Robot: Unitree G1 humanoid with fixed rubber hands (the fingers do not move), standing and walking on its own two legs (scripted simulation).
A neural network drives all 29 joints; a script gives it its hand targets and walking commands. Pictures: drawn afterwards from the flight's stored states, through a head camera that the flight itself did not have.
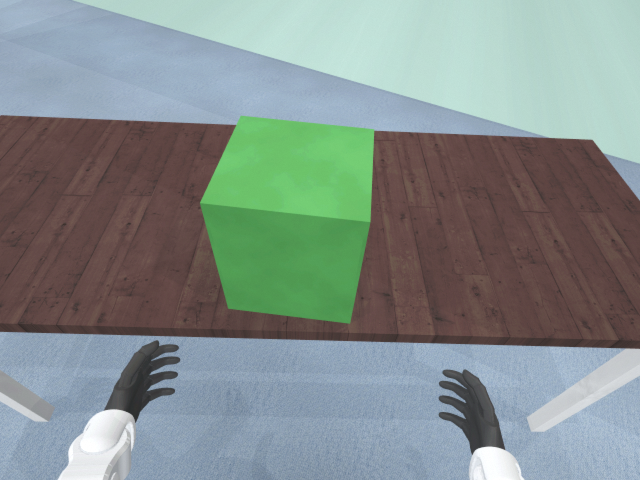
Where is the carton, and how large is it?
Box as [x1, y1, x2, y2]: [200, 116, 373, 323]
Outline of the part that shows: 240,116 200,202 228,308 349,323 370,220 373,129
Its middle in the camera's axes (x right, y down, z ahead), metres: -0.04 -0.02 +0.63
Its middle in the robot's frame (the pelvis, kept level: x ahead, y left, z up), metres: +0.48 +0.05 +0.01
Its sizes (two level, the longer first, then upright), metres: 0.210 0.200 0.250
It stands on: a table, 0.66 m high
